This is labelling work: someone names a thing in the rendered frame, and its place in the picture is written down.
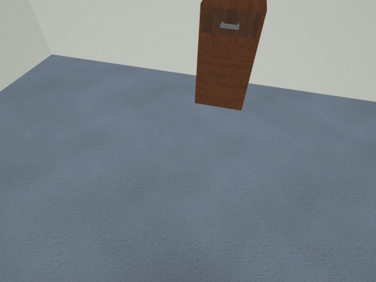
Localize cabinet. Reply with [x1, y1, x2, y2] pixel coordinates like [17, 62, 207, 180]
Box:
[195, 0, 267, 110]

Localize handle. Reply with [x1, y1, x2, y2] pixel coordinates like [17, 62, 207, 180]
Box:
[220, 22, 239, 30]

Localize drawer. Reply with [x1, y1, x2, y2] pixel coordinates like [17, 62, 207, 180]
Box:
[202, 6, 262, 39]

